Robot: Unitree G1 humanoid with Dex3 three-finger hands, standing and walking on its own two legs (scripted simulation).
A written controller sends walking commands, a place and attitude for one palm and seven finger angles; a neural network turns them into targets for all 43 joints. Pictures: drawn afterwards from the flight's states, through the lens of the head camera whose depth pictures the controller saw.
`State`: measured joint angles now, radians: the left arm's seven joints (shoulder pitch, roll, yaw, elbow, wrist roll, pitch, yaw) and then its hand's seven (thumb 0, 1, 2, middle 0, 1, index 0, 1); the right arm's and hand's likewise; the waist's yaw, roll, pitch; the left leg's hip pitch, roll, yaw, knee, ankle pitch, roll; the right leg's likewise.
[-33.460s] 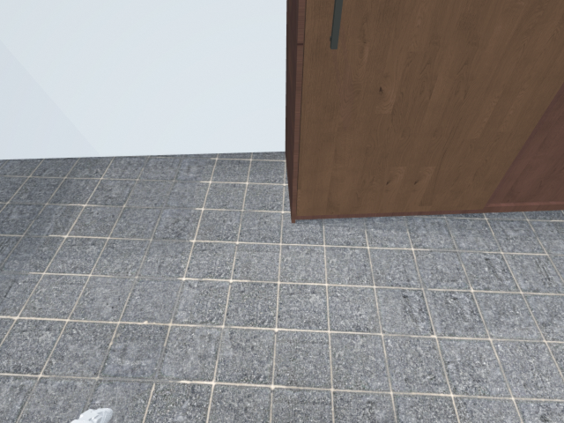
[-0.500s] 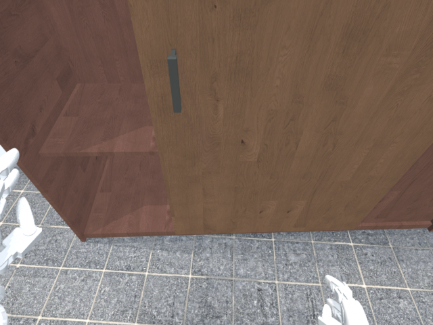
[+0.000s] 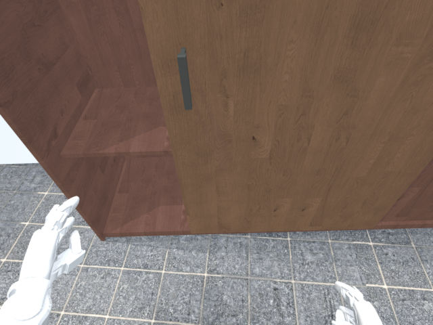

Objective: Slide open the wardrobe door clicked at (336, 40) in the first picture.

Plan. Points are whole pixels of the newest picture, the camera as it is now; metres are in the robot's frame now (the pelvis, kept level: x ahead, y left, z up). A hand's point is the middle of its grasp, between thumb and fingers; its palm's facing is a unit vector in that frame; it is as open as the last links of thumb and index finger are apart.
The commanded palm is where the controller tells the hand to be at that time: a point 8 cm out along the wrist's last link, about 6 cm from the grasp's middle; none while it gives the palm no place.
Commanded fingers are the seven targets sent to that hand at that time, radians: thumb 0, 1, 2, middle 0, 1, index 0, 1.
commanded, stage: let the arm hang, fingers relaxed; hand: left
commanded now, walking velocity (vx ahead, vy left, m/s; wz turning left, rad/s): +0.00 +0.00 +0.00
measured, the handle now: (185, 79) +0.63 +0.12 +0.14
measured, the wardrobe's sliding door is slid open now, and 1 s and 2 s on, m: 0.44 0.44 0.44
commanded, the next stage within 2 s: look to check the result in 1.00 s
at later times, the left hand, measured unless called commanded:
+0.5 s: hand out of the picture -0.01 +0.20 -0.17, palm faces +0.00 -0.97 -0.26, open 7.3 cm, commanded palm none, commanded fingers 0.00 0.90 0.90 -0.20 -0.30 -0.20 -0.30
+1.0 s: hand out of the picture +0.12 +0.19 -0.15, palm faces -0.03 -0.96 -0.27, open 7.4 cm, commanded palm none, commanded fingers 0.00 0.90 0.90 -0.20 -0.30 -0.20 -0.30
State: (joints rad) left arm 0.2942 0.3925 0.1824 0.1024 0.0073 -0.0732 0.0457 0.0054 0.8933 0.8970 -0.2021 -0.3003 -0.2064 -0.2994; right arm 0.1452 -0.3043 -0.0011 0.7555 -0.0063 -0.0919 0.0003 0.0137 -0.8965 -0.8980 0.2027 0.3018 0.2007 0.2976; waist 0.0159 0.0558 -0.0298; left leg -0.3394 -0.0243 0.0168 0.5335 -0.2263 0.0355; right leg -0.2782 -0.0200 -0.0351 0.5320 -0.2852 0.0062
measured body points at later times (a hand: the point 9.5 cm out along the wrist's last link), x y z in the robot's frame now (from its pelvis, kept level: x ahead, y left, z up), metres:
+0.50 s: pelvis +0.00 -0.02 +0.01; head +0.04 -0.02 +0.45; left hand -0.01 +0.25 -0.15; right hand +0.00 -0.27 -0.15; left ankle +0.03 +0.10 -0.73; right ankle -0.01 -0.12 -0.73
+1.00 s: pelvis +0.02 -0.02 +0.01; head +0.04 -0.02 +0.46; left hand +0.12 +0.24 -0.13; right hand +0.10 -0.29 -0.13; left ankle +0.03 +0.10 -0.73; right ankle -0.01 -0.12 -0.73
